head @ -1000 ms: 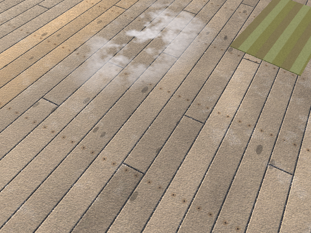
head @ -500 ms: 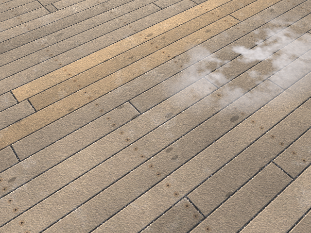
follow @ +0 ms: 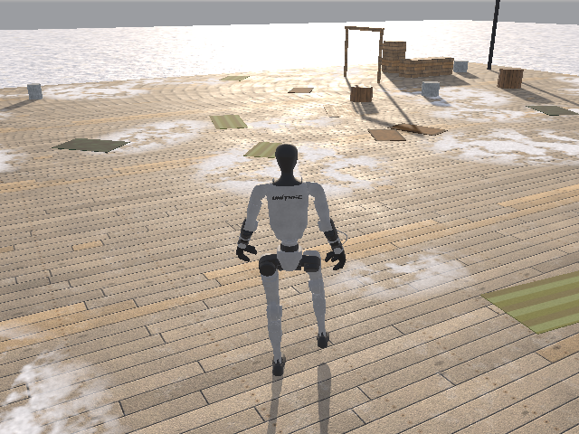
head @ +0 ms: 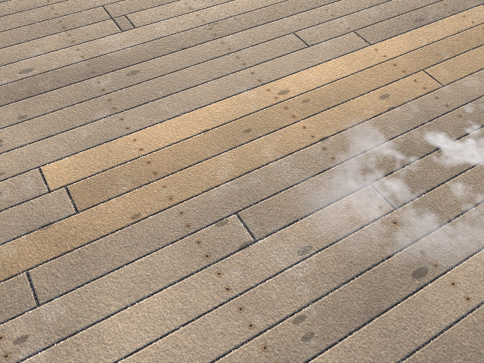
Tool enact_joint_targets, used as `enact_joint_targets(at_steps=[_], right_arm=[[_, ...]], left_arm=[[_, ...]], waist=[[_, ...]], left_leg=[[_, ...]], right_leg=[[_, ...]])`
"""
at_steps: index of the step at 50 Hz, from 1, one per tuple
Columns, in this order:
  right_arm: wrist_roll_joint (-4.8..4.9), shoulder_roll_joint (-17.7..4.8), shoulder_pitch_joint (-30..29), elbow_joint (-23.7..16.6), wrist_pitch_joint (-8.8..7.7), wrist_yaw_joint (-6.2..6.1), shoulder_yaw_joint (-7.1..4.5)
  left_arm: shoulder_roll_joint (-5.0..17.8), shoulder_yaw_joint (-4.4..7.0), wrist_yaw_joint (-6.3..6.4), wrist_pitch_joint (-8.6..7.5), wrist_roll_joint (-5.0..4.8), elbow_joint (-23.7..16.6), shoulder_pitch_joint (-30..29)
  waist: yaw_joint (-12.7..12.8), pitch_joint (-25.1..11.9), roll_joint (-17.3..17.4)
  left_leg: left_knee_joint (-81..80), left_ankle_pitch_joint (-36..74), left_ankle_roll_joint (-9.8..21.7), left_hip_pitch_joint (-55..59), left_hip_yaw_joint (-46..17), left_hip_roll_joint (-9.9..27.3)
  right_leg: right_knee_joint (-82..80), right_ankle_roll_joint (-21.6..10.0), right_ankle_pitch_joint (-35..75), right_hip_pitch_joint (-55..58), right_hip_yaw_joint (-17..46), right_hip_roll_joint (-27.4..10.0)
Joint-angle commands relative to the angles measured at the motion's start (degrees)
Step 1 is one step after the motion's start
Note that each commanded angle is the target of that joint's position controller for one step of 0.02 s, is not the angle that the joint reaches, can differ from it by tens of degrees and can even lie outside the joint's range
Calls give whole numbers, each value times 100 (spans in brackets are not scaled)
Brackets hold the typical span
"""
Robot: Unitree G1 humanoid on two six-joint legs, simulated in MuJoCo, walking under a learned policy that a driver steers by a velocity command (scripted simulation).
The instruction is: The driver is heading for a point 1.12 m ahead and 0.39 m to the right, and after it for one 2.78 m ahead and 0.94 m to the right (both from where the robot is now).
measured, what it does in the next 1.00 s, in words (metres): walks ahead, turning right: right foot, then left foot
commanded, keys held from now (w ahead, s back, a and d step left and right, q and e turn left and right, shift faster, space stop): w+e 1.00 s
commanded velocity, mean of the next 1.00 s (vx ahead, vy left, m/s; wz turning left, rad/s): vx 0.50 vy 0.00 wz -0.46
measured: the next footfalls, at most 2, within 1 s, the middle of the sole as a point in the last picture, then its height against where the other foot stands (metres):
right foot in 0.28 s outside the picture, level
left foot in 0.74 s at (243, 299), level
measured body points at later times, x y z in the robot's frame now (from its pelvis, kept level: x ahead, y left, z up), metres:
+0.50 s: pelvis +0.30 -0.08 +0.00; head +0.33 -0.10 +0.44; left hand +0.45 +0.17 -0.11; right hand +0.40 -0.38 -0.09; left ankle +0.39 +0.07 -0.68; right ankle +0.30 -0.15 -0.75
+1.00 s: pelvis +0.57 -0.11 +0.00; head +0.60 -0.12 +0.45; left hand +0.86 +0.04 -0.10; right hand +0.48 -0.39 -0.11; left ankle +0.61 -0.01 -0.75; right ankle +0.55 -0.28 -0.67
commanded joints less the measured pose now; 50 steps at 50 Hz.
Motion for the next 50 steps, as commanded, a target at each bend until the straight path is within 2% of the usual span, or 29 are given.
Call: enact_joint_targets(at_steps=[1,5,9,11,12,13,14,15,16,17,18,19,20,23,25,28,30,32,34,36,37,38,39,40,41,42,43,45,50], right_arm=[[-13,-896,-140,-254,-119,-72,-223],[-14,-1022,146,37,-115,-75,-255],[27,-1055,256,220,14,-122,-296],[32,-1182,110,186,85,-185,-329],[24,-1259,51,155,131,-228,-347],[29,-1253,-50,112,184,-273,-328],[-41,-1124,14,-1,153,-327,-253],[-164,-383,740,-215,-7,-206,-14],[-26,-785,315,-174,-207,-102,-48],[199,-1026,-251,-392,-335,-25,-108],[165,-968,-548,-490,-409,-31,-66],[22,-956,-710,-522,-424,-62,-91],[-45,-979,-630,-544,-379,-76,-127],[-99,-788,-374,-504,-210,-108,-85],[-115,-624,-703,-600,-160,-134,-13],[-85,-472,-1379,-706,-196,-104,51],[-6,-527,-1697,-770,-236,-64,30],[38,-666,-1803,-807,-276,-30,-34],[62,-820,-1674,-784,-317,-12,-124],[42,-978,-990,-622,-362,-48,-250],[-62,-1218,-279,-570,-387,-95,-337],[-165,-1709,374,-420,-314,-116,-474],[-18,-1417,501,-350,-264,-66,-436],[13,-1017,239,-418,-237,-84,-331],[-21,-870,-15,-445,-195,-102,-278],[-41,-745,-210,-402,-174,-103,-233],[-71,-647,-319,-367,-179,-115,-196],[-48,-604,-391,-278,-213,-113,-198],[-38,-917,-332,3,-239,-117,-314]], left_arm=[[265,39,-59,-49,-50,-248,-150],[203,-1,-194,-82,-134,-452,-700],[212,-3,-373,-109,-111,-673,-935],[323,54,-409,-94,-77,-691,-635],[497,146,-390,-68,-64,-628,-211],[743,290,-345,-52,-62,-461,574],[1121,427,-265,-10,-72,-335,1479],[1624,531,-245,-29,-106,-341,1686],[1053,399,-224,-20,-148,-347,1856],[869,340,-179,-3,-103,-376,1592],[800,318,-153,8,-86,-459,1260],[691,279,-145,23,-77,-527,939],[604,235,-122,22,-11,-611,769],[661,251,-56,25,-43,-619,615],[826,303,13,38,-68,-564,676],[882,329,83,111,-124,-449,893],[900,337,103,164,-141,-356,1137],[856,333,114,207,-171,-302,1254],[837,339,123,232,-150,-304,1210],[667,294,106,246,-114,-357,1076],[343,177,74,219,-58,-445,1056],[-40,47,72,164,-150,-596,1734],[331,77,78,140,-207,-596,1830],[760,200,79,167,-211,-568,1378],[798,225,85,204,-150,-641,988],[733,236,70,210,-93,-724,757],[653,254,41,229,-103,-758,722],[426,222,-2,294,-156,-758,795],[204,146,-50,333,-100,-915,341]], waist=[[-33,-126,541],[-288,167,541],[-312,234,478],[-81,-91,684],[160,-434,802],[612,-893,713],[1001,-1510,306],[488,-2186,-1202],[882,-2610,-771],[950,-1729,-482],[789,-1218,121],[567,-743,422],[362,-626,295],[115,-439,59],[188,-303,18],[485,-293,-128],[637,-341,-193],[636,-363,-260],[501,-373,-397],[95,-599,-444],[-244,-1246,-89],[-130,-2109,1443],[-143,-2048,1944],[-271,-1264,1247],[-242,-793,829],[-155,-419,702],[-27,-277,842],[83,-191,981],[57,-104,678]], left_leg=[[-792,1389,673,-89,-427,1393],[-850,1185,593,534,-213,1704],[-394,2143,495,1474,-20,2026],[236,4024,338,1621,180,1999],[865,5090,247,1633,283,1930],[1969,5532,80,1307,525,1722],[3589,4105,-146,10,622,1552],[5790,-1102,-601,-2619,354,255],[6439,-2149,-570,-3411,-636,206],[6373,-1710,-477,-3879,-708,554],[5924,-1310,-428,-3786,-618,800],[5374,-1107,-474,-3555,-532,951],[5116,-971,-527,-3166,-541,1062],[4349,-882,-806,-2806,-351,1128],[3564,-299,-967,-2681,-204,1045],[2175,1082,-1021,-2139,-138,760],[1681,1448,-1014,-1907,-178,593],[1308,1301,-925,-1843,-355,563],[1132,881,-754,-1664,-458,583],[806,698,-462,-656,-348,645],[910,450,-114,600,-953,1359],[642,-660,784,2627,-3218,2678],[159,-2009,987,2712,-4605,3099],[24,-2294,750,2059,-3905,2857],[5,-1662,556,1416,-3063,2609],[-125,-959,503,844,-2446,2362],[-259,-498,441,480,-1978,2187],[-522,-55,455,115,-1359,2023],[-783,980,600,273,-415,2127]], right_leg=[[-918,-20,1200,306,-107,64],[-1700,-210,1422,112,-133,264],[-2042,-487,545,-258,-214,472],[-2059,-687,-47,352,-543,777],[-2011,-811,-292,963,-725,1004],[-2243,-993,-78,2085,-833,1242],[-2205,-1347,266,3882,224,576],[-2530,-2541,-599,6069,3432,-909],[-3280,-2595,-1301,6556,4454,-1042],[-3425,-2282,-1244,5996,3579,-897],[-3477,-2100,-821,5163,2977,-678],[-3581,-2004,-120,4330,2522,-467],[-3719,-2002,402,3788,2239,-321],[-3940,-2046,1134,2935,1741,-99],[-4000,-1941,1212,2509,1378,114],[-3852,-1587,710,2235,1088,464],[-3716,-1485,348,2376,1315,404],[-3433,-1397,2,2752,1694,269],[-3096,-1286,-118,3069,2072,110],[-2444,-1064,100,2972,2058,316],[-1194,-867,-217,2514,1708,614],[739,-452,-2017,681,823,1435],[1776,-351,-2921,-299,732,1134],[2174,-304,-2415,-571,770,871],[2197,-268,-1991,-498,551,687],[1957,-246,-1694,-414,508,542],[1767,-242,-1493,-209,490,383],[1529,-215,-1343,45,332,275],[466,-87,-472,-232,259,151]])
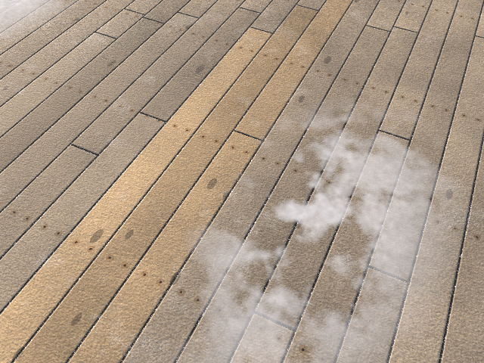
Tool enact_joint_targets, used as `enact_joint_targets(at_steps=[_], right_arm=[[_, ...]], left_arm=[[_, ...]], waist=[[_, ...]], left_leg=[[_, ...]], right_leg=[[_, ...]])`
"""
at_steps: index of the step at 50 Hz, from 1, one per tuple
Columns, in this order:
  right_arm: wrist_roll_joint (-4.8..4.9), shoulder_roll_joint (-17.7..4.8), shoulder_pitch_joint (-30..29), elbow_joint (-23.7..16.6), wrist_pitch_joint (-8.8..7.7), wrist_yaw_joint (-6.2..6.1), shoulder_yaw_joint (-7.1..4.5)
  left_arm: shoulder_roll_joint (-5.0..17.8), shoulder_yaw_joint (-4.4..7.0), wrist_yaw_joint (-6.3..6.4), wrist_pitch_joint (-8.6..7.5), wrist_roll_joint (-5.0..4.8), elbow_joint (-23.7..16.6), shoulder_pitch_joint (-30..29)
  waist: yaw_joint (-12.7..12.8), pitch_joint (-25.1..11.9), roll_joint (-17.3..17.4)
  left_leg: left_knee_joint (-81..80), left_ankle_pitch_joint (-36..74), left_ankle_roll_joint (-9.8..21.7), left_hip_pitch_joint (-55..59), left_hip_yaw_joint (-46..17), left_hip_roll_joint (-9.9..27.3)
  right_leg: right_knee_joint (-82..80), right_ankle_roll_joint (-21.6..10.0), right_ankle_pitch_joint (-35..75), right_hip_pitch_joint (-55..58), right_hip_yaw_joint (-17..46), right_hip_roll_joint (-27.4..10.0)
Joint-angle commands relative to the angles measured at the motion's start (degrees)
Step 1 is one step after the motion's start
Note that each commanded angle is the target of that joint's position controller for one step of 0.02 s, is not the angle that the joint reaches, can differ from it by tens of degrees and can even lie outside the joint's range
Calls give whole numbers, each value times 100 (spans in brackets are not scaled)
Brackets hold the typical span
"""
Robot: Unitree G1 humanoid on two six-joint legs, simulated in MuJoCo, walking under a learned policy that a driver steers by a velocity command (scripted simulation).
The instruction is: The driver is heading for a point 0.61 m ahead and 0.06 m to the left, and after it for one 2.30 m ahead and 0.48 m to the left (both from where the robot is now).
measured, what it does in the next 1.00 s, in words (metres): walks ahead: right foot, then left foot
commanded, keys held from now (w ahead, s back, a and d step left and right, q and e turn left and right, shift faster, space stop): w+e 0.06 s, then w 0.18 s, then w+q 0.48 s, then q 0.28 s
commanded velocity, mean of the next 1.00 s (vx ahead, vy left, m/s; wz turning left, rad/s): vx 0.44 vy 0.00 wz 0.14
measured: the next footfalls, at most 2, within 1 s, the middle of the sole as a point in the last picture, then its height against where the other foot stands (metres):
right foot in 0.26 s outside the picture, level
left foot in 0.80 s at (211, 322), level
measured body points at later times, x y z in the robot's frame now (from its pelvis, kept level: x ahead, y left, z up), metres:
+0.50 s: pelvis +0.27 -0.08 +0.00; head +0.29 -0.09 +0.45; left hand +0.38 +0.19 -0.11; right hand +0.37 -0.37 -0.12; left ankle +0.34 +0.09 -0.66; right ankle +0.25 -0.16 -0.74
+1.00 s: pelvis +0.52 -0.02 -0.01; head +0.57 +0.01 +0.44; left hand +0.62 +0.29 -0.11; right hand +0.72 -0.26 -0.10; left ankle +0.56 +0.06 -0.74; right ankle +0.56 -0.19 -0.66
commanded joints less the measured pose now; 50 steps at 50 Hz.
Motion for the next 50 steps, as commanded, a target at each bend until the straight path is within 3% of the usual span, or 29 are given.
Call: enact_joint_targets(at_steps=[1,4,8,10,11,12,13,14,15,16,17,18,20,23,28,32,34,36,38,39,40,41,42,43,44,45,47,49,50], right_arm=[[10,-925,-373,-300,-84,-24,-231],[58,-1028,-204,-139,-28,-41,-243],[194,-1201,166,148,69,11,-282],[256,-1345,160,233,131,4,-316],[274,-1413,117,266,165,-14,-323],[267,-1342,105,284,192,-40,-278],[153,-1087,165,220,163,-60,-150],[20,-293,811,9,65,22,130],[214,-823,443,154,-55,62,14],[413,-1082,-140,-71,-93,82,-84],[373,-986,-354,-125,-106,56,-56],[245,-946,-436,-95,-79,32,-73],[239,-806,-50,60,95,43,-89],[225,-531,-100,59,278,5,-55],[183,-385,-787,-139,241,98,-13],[170,-277,-1511,-457,227,236,57],[168,-320,-1722,-634,231,309,48],[169,-422,-1683,-760,246,372,-3],[120,-719,-893,-657,272,375,-177],[104,-1012,-21,-457,263,312,-343],[94,-1529,518,-389,306,174,-497],[2,-1959,85,-648,281,139,-506],[25,-1559,216,-775,286,175,-420],[52,-1276,-68,-809,270,174,-347],[149,-1102,-322,-774,262,166,-317],[188,-919,-555,-810,279,115,-272],[47,-940,-794,-919,331,72,-265],[12,-1037,-880,-930,355,33,-294],[42,-1111,-846,-906,375,-5,-327]], left_arm=[[128,5,-63,-78,8,-428,-207],[-8,-59,-165,-151,11,-544,-779],[-12,-80,-258,-196,-10,-755,-1272],[154,-5,-272,-203,38,-786,-1158],[313,87,-257,-197,70,-691,-728],[560,238,-215,-184,70,-433,134],[924,383,-120,-137,76,-223,1064],[1532,437,-59,-155,109,-195,1187],[1028,313,-66,-201,111,-254,1373],[810,224,-83,-262,145,-149,1117],[658,177,-83,-303,118,-84,797],[450,121,-97,-333,132,-58,471],[225,75,-109,-435,192,-45,145],[295,125,-80,-594,205,154,53],[414,159,28,-602,215,397,127],[589,222,78,-510,132,652,504],[662,257,94,-414,71,755,611],[786,293,132,-314,41,779,548],[918,319,219,-186,39,708,356],[870,286,257,-159,7,656,251],[606,180,265,-226,142,529,444],[-36,-49,167,-378,263,276,1006],[599,58,77,-520,137,389,709],[649,63,60,-551,-33,195,212],[548,46,121,-542,33,190,35],[603,85,192,-482,151,205,-47],[577,105,218,-309,176,202,119],[386,44,241,-218,181,238,283],[349,30,267,-195,215,227,186]], waist=[[94,30,722],[-129,159,636],[-196,363,633],[25,226,762],[337,-88,832],[804,-587,760],[1206,-1203,452],[691,-1995,-1075],[1108,-2545,-499],[1101,-1556,-359],[876,-1016,-161],[672,-665,-85],[324,-505,-221],[191,-154,-33],[392,157,34],[696,415,163],[727,458,137],[586,308,7],[103,-224,-180],[-373,-683,-54],[-490,-1252,780],[192,-2135,2105],[-291,-2884,1035],[-246,-2165,793],[-29,-1296,266],[110,-983,236],[403,-738,439],[521,-802,638],[489,-857,570]], left_leg=[[-997,1330,911,365,-823,1579],[-986,1492,778,424,-307,1483],[-893,1810,743,890,-180,1713],[-404,3272,667,1182,-68,1792],[215,4256,570,1196,86,1727],[1233,4696,412,840,338,1527],[2739,3290,199,-469,367,1318],[4967,-1628,-185,-2760,118,273],[5762,-2244,-144,-3154,-1077,172],[5870,-1857,-84,-3611,-1105,407],[5477,-1339,-55,-3532,-1022,674],[5130,-997,-89,-3338,-990,829],[4890,-513,-152,-2682,-1091,964],[4507,-59,-296,-2803,-1177,951],[2862,1535,-287,-2983,-1027,803],[1975,1691,-109,-3122,-693,723],[1756,1304,27,-3290,-554,664],[1652,742,219,-3012,-283,444],[1635,308,435,-1925,94,-69],[1178,926,618,-645,50,-291],[1155,2682,970,1057,-1211,521],[731,3847,2438,2888,-4519,2245],[574,4023,2412,2968,-4460,2216],[630,4086,2135,2398,-3504,1968],[519,3931,1814,1466,-2869,1599],[377,3686,1640,818,-2583,1420],[95,3826,1590,-212,-2367,1200],[84,4220,1589,-528,-2134,1070],[124,4249,1530,-617,-2068,1016]], right_leg=[[-685,36,785,-452,131,-228],[-1662,-58,1442,-133,-147,-126],[-2455,-321,1027,120,-360,71],[-2724,-539,492,568,-561,310],[-2914,-673,450,1278,-708,509],[-3225,-844,833,2591,-825,733],[-3003,-1085,1113,4415,21,125],[-3414,-2080,360,6209,3064,-1642],[-4041,-2222,30,6131,3932,-1942],[-4118,-1915,461,5458,2833,-1709],[-4189,-1684,925,4674,2019,-1424],[-4355,-1545,1265,4016,1506,-1205],[-4808,-1466,1469,3246,921,-1024],[-5260,-1464,1761,2827,280,-1035],[-5449,-1156,1880,3019,-739,-788],[-5393,-1069,1986,3632,-1059,-1018],[-5144,-996,2346,4115,-1155,-1158],[-4633,-869,3677,4407,-1307,-1214],[-3213,-657,5786,4381,-1456,-1056],[-1959,-419,5616,3861,-1573,-796],[-144,-49,3111,2438,-1563,-388],[2204,394,-2205,156,-854,985],[2523,270,-2263,49,395,667],[2269,146,-1931,-177,367,394],[1685,136,-1581,-291,209,174],[1232,155,-1311,-131,169,9],[818,228,-1052,484,126,40],[164,382,-872,659,52,126],[-108,436,-697,686,22,196]])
